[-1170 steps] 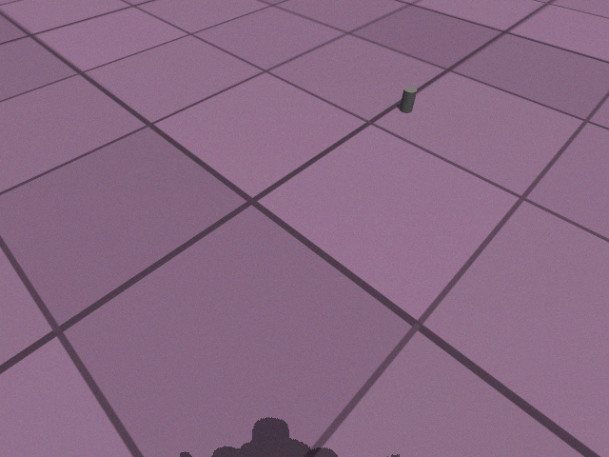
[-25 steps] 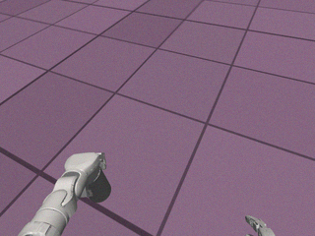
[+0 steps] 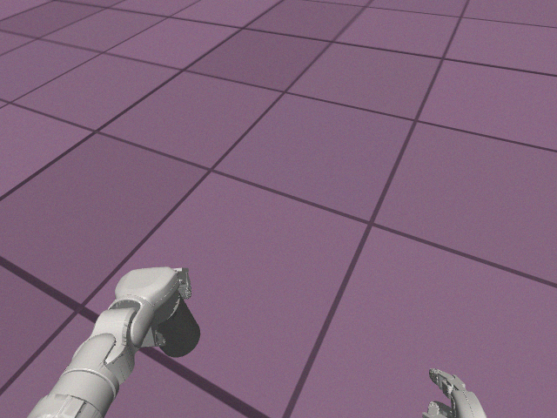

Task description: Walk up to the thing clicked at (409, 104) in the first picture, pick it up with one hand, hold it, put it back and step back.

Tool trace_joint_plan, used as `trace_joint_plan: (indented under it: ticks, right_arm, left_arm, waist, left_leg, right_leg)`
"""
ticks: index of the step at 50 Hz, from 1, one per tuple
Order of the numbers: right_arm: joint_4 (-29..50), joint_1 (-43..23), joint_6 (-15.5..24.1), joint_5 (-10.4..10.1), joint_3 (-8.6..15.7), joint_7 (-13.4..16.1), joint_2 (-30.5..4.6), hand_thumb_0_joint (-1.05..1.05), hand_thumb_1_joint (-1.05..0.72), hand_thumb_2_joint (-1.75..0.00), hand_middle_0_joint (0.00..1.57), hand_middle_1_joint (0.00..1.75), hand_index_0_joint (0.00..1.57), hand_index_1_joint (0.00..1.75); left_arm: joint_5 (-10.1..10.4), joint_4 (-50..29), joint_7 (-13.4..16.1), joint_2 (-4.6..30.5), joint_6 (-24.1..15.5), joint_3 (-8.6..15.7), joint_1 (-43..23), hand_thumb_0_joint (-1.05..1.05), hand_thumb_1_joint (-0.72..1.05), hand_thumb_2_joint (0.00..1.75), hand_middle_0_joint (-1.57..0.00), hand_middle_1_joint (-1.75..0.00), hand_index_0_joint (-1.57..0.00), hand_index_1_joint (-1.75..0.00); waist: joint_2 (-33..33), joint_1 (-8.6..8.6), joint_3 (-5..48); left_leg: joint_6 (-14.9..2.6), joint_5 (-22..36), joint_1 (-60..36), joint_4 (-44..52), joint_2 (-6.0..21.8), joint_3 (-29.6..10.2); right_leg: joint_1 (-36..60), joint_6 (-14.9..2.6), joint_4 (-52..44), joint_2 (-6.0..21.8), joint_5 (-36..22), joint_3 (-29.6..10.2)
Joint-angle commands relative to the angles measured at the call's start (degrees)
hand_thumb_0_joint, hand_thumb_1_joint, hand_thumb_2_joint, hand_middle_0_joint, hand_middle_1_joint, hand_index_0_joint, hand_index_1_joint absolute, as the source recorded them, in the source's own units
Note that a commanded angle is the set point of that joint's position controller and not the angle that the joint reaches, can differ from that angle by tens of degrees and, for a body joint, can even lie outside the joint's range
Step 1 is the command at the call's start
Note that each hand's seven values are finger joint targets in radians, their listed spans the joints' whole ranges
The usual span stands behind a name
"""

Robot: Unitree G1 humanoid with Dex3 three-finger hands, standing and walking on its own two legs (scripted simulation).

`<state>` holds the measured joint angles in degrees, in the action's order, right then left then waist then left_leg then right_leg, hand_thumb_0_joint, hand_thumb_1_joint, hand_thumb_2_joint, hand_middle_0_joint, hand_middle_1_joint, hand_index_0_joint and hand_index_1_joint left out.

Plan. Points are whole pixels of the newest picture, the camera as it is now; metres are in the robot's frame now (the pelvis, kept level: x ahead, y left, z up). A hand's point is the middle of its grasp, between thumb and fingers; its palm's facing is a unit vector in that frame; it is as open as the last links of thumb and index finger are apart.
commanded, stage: hold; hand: left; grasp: from above
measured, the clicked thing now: (169, 321) +0.30 +0.22 -0.09
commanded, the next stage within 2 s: crouch in 0.50 s
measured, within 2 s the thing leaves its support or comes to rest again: neither
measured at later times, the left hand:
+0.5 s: hand (157, 311) +0.30 +0.22 -0.03, palm faces -0.45 -0.06 -0.89, open 10.3 cm
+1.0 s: hand (166, 332) +0.29 +0.23 -0.11, palm faces -0.48 -0.01 -0.88, open 10.3 cm
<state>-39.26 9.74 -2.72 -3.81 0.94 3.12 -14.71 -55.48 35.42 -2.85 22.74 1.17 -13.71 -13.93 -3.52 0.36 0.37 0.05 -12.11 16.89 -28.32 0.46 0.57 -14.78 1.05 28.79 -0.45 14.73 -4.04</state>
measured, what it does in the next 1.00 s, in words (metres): stands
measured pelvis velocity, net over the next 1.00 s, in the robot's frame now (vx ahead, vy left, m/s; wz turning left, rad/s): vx -0.01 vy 0.00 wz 0.02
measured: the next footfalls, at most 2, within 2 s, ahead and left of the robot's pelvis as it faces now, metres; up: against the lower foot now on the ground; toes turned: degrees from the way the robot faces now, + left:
none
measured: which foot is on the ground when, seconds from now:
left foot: down 0.00-1.00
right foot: down 0.00-1.00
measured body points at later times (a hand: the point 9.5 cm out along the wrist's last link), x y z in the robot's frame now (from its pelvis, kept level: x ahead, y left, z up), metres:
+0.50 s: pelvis +0.01 +0.00 +0.00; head +0.02 -0.03 +0.45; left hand +0.32 +0.22 +0.02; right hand +0.16 -0.25 -0.11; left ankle +0.03 +0.12 -0.74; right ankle +0.01 -0.13 -0.74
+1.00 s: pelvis -0.01 +0.00 -0.02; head +0.04 -0.01 +0.43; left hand +0.31 +0.22 -0.06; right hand +0.13 -0.27 -0.13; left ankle +0.03 +0.12 -0.74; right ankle +0.01 -0.13 -0.74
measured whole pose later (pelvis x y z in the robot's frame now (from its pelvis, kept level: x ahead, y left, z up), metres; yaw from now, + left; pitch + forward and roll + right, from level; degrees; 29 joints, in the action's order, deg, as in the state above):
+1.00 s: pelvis -0.01 +0.00 -0.02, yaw +1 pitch +7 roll +0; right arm -39.9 9.8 -3.4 -1.9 2.1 1.6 -15.0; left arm -62.0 52.5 9.4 21.5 -3.4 -12.1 -20.2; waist -1.0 -1.7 1.8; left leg 0.6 -15.7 31.1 -39.3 0.5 -1.0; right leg -28.3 0.7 39.6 -0.9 18.8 -2.5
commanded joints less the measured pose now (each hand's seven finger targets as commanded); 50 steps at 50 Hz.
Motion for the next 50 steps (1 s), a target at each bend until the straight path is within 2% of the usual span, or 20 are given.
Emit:
trace_joint_plan:
  ticks: [1, 4, 6, 8, 10, 12, 13, 15, 21, 26, 27, 29, 30, 31, 34, 40, 44, 48, 49, 50]
  right_arm:
    - [8.4, -6.0, 2.6, 0.1, 2.3, 0.6, -6.9, 0.00, -0.91, -0.90, 0.20, 0.30, 0.20, 0.30]
    - [8.1, -6.0, 2.4, 0.2, 2.3, 0.7, -7.0, 0.00, -0.91, -0.90, 0.20, 0.30, 0.20, 0.30]
    - [8.3, -6.2, 2.3, 0.0, 2.3, 0.7, -6.9, 0.00, -0.91, -0.90, 0.20, 0.30, 0.20, 0.30]
    - [8.2, -5.8, 2.1, 0.0, 2.4, 0.7, -7.1, 0.00, -0.91, -0.90, 0.20, 0.30, 0.20, 0.30]
    - [8.6, -6.3, 2.1, 0.0, 2.4, 0.6, -6.8, 0.00, -0.91, -0.90, 0.20, 0.30, 0.20, 0.30]
    - [8.2, -6.1, 1.9, 0.0, 2.4, 0.8, -7.0, 0.00, -0.91, -0.90, 0.20, 0.30, 0.20, 0.30]
    - [8.2, -6.1, 1.9, 0.1, 2.3, 0.8, -6.8, 0.00, -0.91, -0.90, 0.20, 0.30, 0.20, 0.30]
    - [8.0, -6.1, 1.8, 0.0, 2.4, 0.8, -7.0, 0.00, -0.91, -0.90, 0.20, 0.30, 0.20, 0.30]
    - [7.7, -5.7, 1.8, 0.0, 2.8, 0.7, -7.0, 0.00, -0.91, -0.90, 0.20, 0.30, 0.20, 0.30]
    - [7.2, -5.2, 1.6, 0.1, 2.9, 0.8, -7.3, 0.00, -0.91, -0.90, 0.20, 0.30, 0.20, 0.30]
    - [7.4, -5.4, 1.6, 0.1, 2.9, 0.7, -7.1, 0.00, -0.91, -0.90, 0.20, 0.30, 0.20, 0.30]
    - [7.8, -5.2, 1.7, 0.0, 2.9, 0.7, -7.2, 0.00, -0.91, -0.90, 0.20, 0.30, 0.20, 0.30]
    - [7.8, -5.5, 1.6, 0.0, 3.0, 0.7, -7.1, 0.00, -0.93, -0.92, 0.20, 0.30, 0.20, 0.30]
    - [8.3, -5.7, 1.6, -0.1, 3.0, 0.7, -7.1, 0.00, -0.88, -0.90, 0.20, 0.30, 0.20, 0.30]
    - [8.2, -5.3, 1.3, 0.0, 2.9, 0.8, -7.1, 0.00, -0.90, -0.90, 0.20, 0.30, 0.20, 0.30]
    - [7.4, -3.8, 0.7, 0.5, 3.0, 0.4, -7.3, 0.00, -0.89, -0.90, 0.20, 0.30, 0.20, 0.30]
    - [5.0, -1.3, 0.5, 1.5, 3.6, -0.3, -7.6, 0.00, -0.90, -0.90, 0.20, 0.30, 0.20, 0.30]
    - [3.3, 2.0, 0.9, 2.7, 4.6, -1.4, -8.2, 0.00, -0.90, -0.90, 0.20, 0.30, 0.20, 0.30]
    - [3.2, 2.8, 1.2, 3.1, 4.9, -1.7, -8.1, 0.00, -0.90, -0.90, 0.20, 0.30, 0.20, 0.30]
    - [3.2, 3.6, 1.4, 3.3, 5.2, -2.0, -8.5, 0.00, -0.90, -0.90, 0.20, 0.30, 0.20, 0.30]
  left_arm:
    - [-0.3, -14.1, 2.3, 12.9, -0.1, 7.7, -20.7, 0.00, 0.50, 1.10, -0.82, -1.12, -0.86, -1.08]
    - [-0.2, -14.9, 2.0, 12.8, 0.0, 7.2, -21.8, 0.00, 0.52, 1.10, -0.83, -1.12, -0.87, -1.08]
    - [-0.3, -13.3, 1.8, 11.3, 0.3, 6.4, -18.6, 0.00, 0.50, 1.08, -0.83, -1.10, -0.86, -1.07]
    - [-0.5, -13.6, 1.9, 12.9, 0.1, 7.8, -19.4, 0.00, 0.49, 1.08, -0.81, -1.11, -0.85, -1.07]
    - [-0.4, -14.5, 1.5, 11.2, 0.0, 5.9, -19.0, 0.00, 0.49, 1.09, -0.82, -1.10, -0.85, -1.07]
    - [-0.5, -14.3, 1.8, 13.5, 0.0, 8.3, -19.5, 0.00, 0.48, 1.09, -0.81, -1.10, -0.85, -1.07]
    - [-0.6, -14.7, 1.8, 12.9, -0.2, 7.4, -21.1, 0.00, 0.48, 1.07, -0.81, -1.10, -0.84, -1.07]
    - [-0.9, -14.2, 2.4, 13.6, -0.4, 8.1, -22.3, 0.00, 0.49, 1.07, -0.82, -1.09, -0.85, -1.06]
    - [-0.5, -14.4, 2.6, 11.9, -0.3, 6.8, -20.6, 0.00, 0.48, 1.09, -0.82, -1.09, -0.85, -1.06]
    - [-0.8, -11.4, 2.6, 13.3, 0.0, 8.0, -21.3, 0.00, 0.47, 1.05, -0.80, -1.09, -0.84, -1.05]
    - [-0.6, -12.4, 2.3, 11.6, -0.1, 6.5, -21.1, 0.00, 0.48, 1.03, -0.80, -1.09, -0.84, -1.05]
    - [-0.5, -12.7, 1.9, 11.6, -0.3, 6.4, -21.0, 0.00, 0.47, 1.03, -0.78, -1.11, -0.83, -1.06]
    - [-0.4, -11.8, 1.8, 12.3, -0.2, 7.3, -18.8, 0.00, 0.54, 0.98, -0.82, -1.14, -0.89, -1.07]
    - [-0.1, -13.5, 1.7, 12.2, -0.3, 7.3, -18.6, 0.00, 0.46, 1.00, -0.74, -1.11, -0.81, -1.05]
    - [-0.8, -11.5, 2.0, 12.0, -0.6, 7.5, -17.4, 0.00, 0.39, 1.03, -0.71, -1.12, -0.75, -1.08]
    - [-2.9, -5.4, 6.6, 11.3, -2.6, 8.0, -18.7, 0.00, 0.38, 1.04, -0.71, -1.11, -0.75, -1.07]
    - [-4.9, 2.2, 11.4, 9.7, -3.7, 6.5, -22.7, 0.00, 0.41, 1.03, -0.71, -1.13, -0.76, -1.08]
    - [-7.5, 8.4, 17.0, 10.0, -4.9, 7.2, -28.6, 0.00, 0.44, 1.05, -0.73, -1.19, -0.78, -1.13]
    - [-8.7, 10.0, 18.3, 8.2, -5.2, 6.1, -30.7, 0.00, 0.45, 1.08, -0.74, -1.20, -0.79, -1.15]
    - [-9.1, 9.9, 19.6, 9.9, -5.7, 7.3, -32.8, 0.00, 0.45, 1.08, -0.74, -1.21, -0.80, -1.15]
  waist:
    - [2.4, 0.65, 15.3]
    - [2.0, 0.20, 15.8]
    - [2.5, 0.23, 13.6]
    - [2.7, 0.65, 14.1]
    - [2.9, 0.32, 14.3]
    - [2.6, 0.75, 14.9]
    - [1.9, 0.29, 14.6]
    - [1.2, 0.19, 14.7]
    - [0.9, 0.51, 17.2]
    - [2.0, 0.26, 15.3]
    - [1.5, 0.24, 15.2]
    - [2.5, 0.24, 15.6]
    - [2.5, 1.15, 15.7]
    - [1.6, 0.93, 16.4]
    - [4.1, 0.28, 14.5]
    - [4.7, -0.80, 11.3]
    - [5.0, -2.82, 11.7]
    - [3.3, -4.11, 17.1]
    - [2.4, -5.06, 19.0]
    - [1.4, -4.65, 21.6]
  left_leg:
    - [-0.97, 8.7, -10.1, 3.0, -1.3, 1.2]
    - [-0.94, 9.9, -10.7, 3.0, -1.1, 1.1]
    - [-0.95, 8.9, -10.2, 3.4, -1.2, 1.3]
    - [-1.02, 8.7, -10.1, 3.6, -1.2, 1.3]
    - [-0.98, 9.7, -10.6, 3.5, -1.1, 1.0]
    - [-0.97, 10.0, -10.5, 3.4, -1.2, 1.1]
    - [-0.97, 9.4, -10.4, 3.5, -1.2, 1.2]
    - [-0.83, 8.6, -11.1, 3.8, -1.1, 1.1]
    - [-0.79, 13.1, -12.7, 3.2, -1.2, 1.3]
    - [-0.75, 13.0, -11.6, 3.5, -0.9, 1.0]
    - [-0.66, 12.7, -11.7, 3.7, -0.9, 1.0]
    - [-0.90, 11.8, -11.5, 3.7, -1.0, 1.1]
    - [-0.89, 12.6, -11.5, 3.8, -1.1, 1.1]
    - [-0.89, 13.2, -12.0, 3.6, -1.3, 1.4]
    - [-1.20, 13.3, -11.1, 3.2, -1.2, 1.3]
    - [-0.91, 8.9, -7.5, 2.0, -1.5, 1.3]
    - [-0.80, 6.9, -2.8, -3.0, -1.5, 1.2]
    - [-0.24, 4.0, 6.1, -13.4, -1.4, 1.2]
    - [-0.06, 3.1, 8.7, -16.6, -1.4, 1.0]
    - [-0.01, 3.0, 10.9, -19.9, -1.0, 0.9]
  right_leg:
    - [1.2, -0.99, -5.4, -1.5, -8.1, 2.3]
    - [1.5, -1.02, -5.1, -1.7, -9.5, 2.5]
    - [0.6, -1.07, -5.7, -1.5, -8.5, 2.4]
    - [1.0, -1.07, -5.8, -1.5, -8.3, 2.5]
    - [1.1, -1.12, -5.6, -1.6, -9.1, 2.7]
    - [1.6, -1.07, -5.6, -1.6, -9.2, 2.6]
    - [1.2, -1.13, -5.6, -1.6, -9.0, 2.5]
    - [0.7, -1.30, -5.6, -1.7, -8.0, 2.5]
    - [2.5, -1.23, -5.1, -1.6, -12.5, 2.7]
    - [2.0, -1.34, -5.1, -1.8, -12.3, 3.1]
    - [1.5, -1.44, -5.1, -1.8, -12.0, 3.0]
    - [2.0, -1.30, -5.6, -1.6, -11.3, 2.8]
    - [2.8, -1.30, -5.5, -1.5, -11.9, 3.0]
    - [2.8, -1.28, -5.5, -1.4, -12.7, 2.7]
    - [2.1, -0.91, -5.5, -1.4, -13.4, 2.9]
    - [-2.1, -1.23, -4.4, -1.2, -8.9, 2.6]
    - [-7.9, -1.23, -0.1, -1.2, -7.6, 2.7]
    - [-17.1, -1.38, 9.0, -1.2, -5.2, 2.9]
    - [-20.9, -1.61, 12.3, -1.2, -4.3, 3.1]
    - [-24.3, -1.80, 15.5, -1.4, -4.1, 3.1]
